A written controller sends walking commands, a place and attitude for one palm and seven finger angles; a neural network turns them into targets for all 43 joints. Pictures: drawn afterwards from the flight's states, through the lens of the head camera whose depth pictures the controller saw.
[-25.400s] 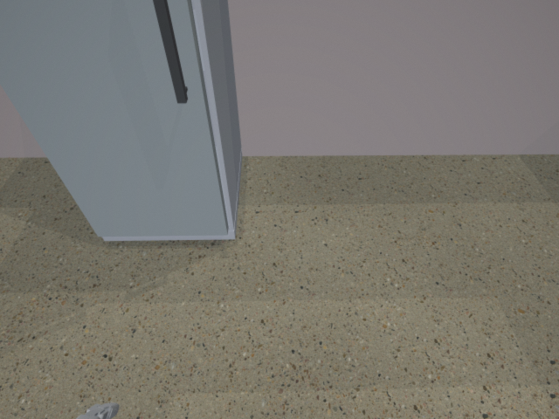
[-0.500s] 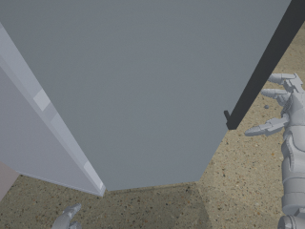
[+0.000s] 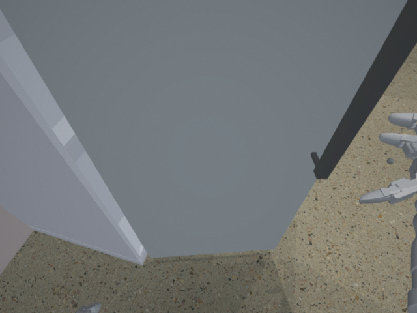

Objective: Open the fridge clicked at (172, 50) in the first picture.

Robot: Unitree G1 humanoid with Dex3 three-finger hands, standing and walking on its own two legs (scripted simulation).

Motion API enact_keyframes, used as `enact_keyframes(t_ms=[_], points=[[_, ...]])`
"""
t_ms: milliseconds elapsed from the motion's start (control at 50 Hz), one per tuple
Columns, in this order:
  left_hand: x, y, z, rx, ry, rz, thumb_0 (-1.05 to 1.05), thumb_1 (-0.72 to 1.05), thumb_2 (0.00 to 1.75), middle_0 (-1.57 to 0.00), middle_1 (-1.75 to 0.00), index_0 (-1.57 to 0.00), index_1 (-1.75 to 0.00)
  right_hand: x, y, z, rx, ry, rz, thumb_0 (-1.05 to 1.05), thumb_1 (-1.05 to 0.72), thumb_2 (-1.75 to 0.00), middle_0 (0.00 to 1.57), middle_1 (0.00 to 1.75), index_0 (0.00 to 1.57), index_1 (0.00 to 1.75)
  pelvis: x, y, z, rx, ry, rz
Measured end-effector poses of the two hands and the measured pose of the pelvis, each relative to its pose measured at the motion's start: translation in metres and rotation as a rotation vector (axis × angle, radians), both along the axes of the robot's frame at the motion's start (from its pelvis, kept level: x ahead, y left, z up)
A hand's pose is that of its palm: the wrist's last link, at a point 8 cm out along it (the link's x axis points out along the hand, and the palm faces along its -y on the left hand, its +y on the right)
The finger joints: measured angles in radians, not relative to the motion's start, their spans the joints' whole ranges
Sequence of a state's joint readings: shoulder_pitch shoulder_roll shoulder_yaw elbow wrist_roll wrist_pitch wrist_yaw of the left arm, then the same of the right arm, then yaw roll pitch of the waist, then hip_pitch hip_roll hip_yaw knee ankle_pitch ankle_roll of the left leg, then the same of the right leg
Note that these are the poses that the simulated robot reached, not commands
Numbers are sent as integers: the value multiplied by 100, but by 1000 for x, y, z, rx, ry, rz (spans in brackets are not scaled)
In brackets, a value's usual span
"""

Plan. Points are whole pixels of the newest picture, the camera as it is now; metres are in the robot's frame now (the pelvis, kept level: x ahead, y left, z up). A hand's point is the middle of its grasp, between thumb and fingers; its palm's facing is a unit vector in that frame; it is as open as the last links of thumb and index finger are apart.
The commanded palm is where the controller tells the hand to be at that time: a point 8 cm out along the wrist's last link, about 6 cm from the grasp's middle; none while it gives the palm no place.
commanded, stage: slip the hand off the handle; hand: right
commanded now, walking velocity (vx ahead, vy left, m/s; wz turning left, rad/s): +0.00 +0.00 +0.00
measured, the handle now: (369, 72) +0.44 -0.20 +0.25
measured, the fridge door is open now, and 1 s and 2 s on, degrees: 70 70 70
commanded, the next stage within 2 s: draw the hand back to the body in 0.58 s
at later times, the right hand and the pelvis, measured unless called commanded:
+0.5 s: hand (411, 204) +0.29 -0.27 +0.13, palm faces +0.23 +0.95 -0.22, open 14.7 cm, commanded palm +0.26 -0.32 +0.14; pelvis -0.01 +0.02 +0.00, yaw -3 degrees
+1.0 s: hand out of the picture +0.26 -0.27 +0.15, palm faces +0.07 +1.00 -0.02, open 14.7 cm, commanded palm +0.22 -0.31 +0.16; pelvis +0.00 +0.02 +0.01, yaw -2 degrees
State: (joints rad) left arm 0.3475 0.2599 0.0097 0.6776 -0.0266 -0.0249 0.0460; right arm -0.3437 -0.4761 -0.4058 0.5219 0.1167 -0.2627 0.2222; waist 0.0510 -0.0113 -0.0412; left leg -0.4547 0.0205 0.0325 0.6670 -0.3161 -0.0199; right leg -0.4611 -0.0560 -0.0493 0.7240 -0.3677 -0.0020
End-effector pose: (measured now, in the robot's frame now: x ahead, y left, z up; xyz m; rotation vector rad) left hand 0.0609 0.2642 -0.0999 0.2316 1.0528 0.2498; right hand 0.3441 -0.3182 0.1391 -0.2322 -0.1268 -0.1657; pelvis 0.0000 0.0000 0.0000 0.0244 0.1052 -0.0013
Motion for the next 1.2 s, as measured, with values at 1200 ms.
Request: enact_keyframes(t_ms=[1200], points=[[120,-23,58,-1,-486,-203,1,90,90,-21,-30,-20,-30,-134,8,11,198,110,82,-2,53,-21,25,114,25,114,-6,12,12,-7,-164,-44]])
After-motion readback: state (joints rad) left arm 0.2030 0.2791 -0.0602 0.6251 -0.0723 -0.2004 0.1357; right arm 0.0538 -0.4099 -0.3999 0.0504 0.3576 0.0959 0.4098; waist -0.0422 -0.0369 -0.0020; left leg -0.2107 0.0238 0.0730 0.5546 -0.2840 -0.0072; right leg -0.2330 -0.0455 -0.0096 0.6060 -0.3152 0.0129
